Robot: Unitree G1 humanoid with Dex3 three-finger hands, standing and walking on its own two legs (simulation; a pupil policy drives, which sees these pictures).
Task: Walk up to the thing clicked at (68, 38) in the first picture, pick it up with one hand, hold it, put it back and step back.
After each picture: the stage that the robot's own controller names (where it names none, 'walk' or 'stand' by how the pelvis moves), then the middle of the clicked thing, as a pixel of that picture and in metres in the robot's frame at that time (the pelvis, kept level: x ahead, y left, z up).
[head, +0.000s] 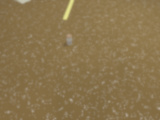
stand; (69, 39) +1.49 +0.19 -0.72
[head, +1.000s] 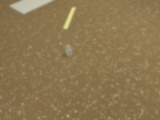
walk; (68, 50) +1.36 +0.28 -0.71
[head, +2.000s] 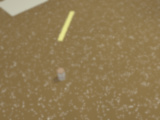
walk; (61, 74) +0.89 +0.26 -0.71
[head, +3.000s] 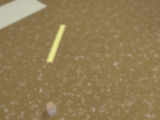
walk; (51, 108) +0.56 +0.24 -0.70
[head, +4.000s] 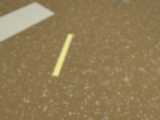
stand; out of the picture +0.40 +0.22 -0.70
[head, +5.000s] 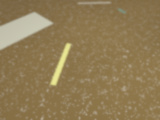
stand; out of the picture +0.38 +0.22 -0.72
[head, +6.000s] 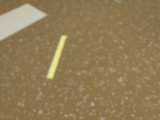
stand; out of the picture +0.38 +0.23 -0.72
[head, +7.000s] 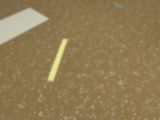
stand; out of the picture +0.39 +0.24 -0.73
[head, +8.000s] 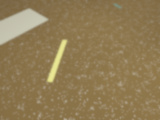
stand; out of the picture +0.38 +0.24 -0.73
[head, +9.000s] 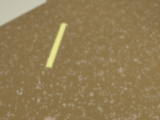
go down; out of the picture +0.40 +0.24 -0.71
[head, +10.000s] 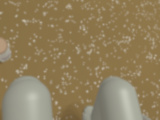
go down; (0, 50) +0.45 +0.30 -0.28
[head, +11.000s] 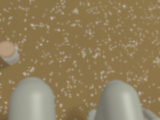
close in; (9, 53) +0.44 +0.30 -0.29
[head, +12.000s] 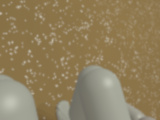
close in; out of the picture +0.41 +0.33 -0.21
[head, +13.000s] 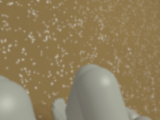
close; out of the picture +0.41 +0.33 -0.22
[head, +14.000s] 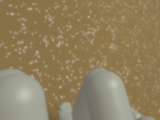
lift; out of the picture +0.36 +0.29 -0.22
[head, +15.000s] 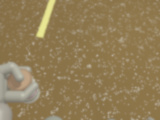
lift; (25, 87) +0.33 +0.20 -0.01
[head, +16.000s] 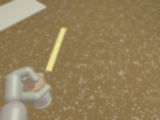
hold; (38, 92) +0.33 +0.17 +0.01
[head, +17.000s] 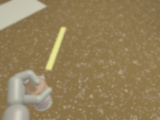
hold; (39, 94) +0.33 +0.17 -0.01
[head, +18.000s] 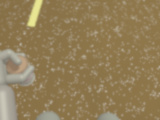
crouch; (21, 71) +0.40 +0.22 -0.08
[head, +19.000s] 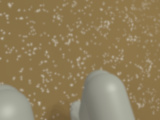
lower; out of the picture +0.44 +0.32 -0.18
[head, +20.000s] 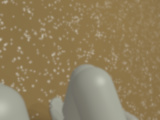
lower; out of the picture +0.40 +0.34 -0.23
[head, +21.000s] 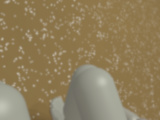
lower; out of the picture +0.40 +0.34 -0.23
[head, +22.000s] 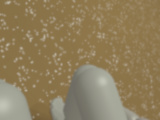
lower; out of the picture +0.40 +0.34 -0.22
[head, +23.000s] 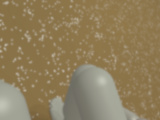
lower; out of the picture +0.40 +0.34 -0.22
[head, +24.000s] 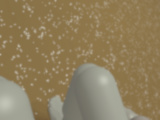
withdraw; out of the picture +0.39 +0.33 -0.23
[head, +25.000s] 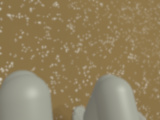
stand; out of the picture +0.41 +0.30 -0.25
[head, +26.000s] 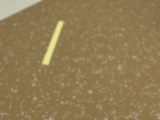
stand; out of the picture +0.39 +0.22 -0.63
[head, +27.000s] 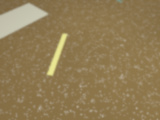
stand; out of the picture +0.39 +0.23 -0.67
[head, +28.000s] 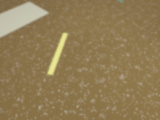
stand; out of the picture +0.39 +0.22 -0.67
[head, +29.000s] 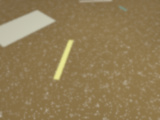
stand; out of the picture +0.42 +0.21 -0.72
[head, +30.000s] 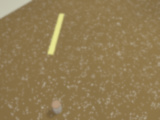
walk; (56, 106) +0.49 +0.21 -0.70
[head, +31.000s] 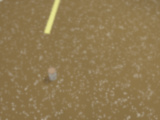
walk; (52, 73) +0.79 +0.22 -0.70
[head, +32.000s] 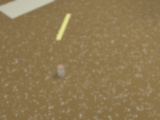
stand; (60, 70) +1.01 +0.25 -0.71
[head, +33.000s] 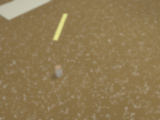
stand; (58, 70) +1.02 +0.26 -0.72
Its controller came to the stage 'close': yes
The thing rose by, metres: 0.70
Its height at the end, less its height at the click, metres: +0.00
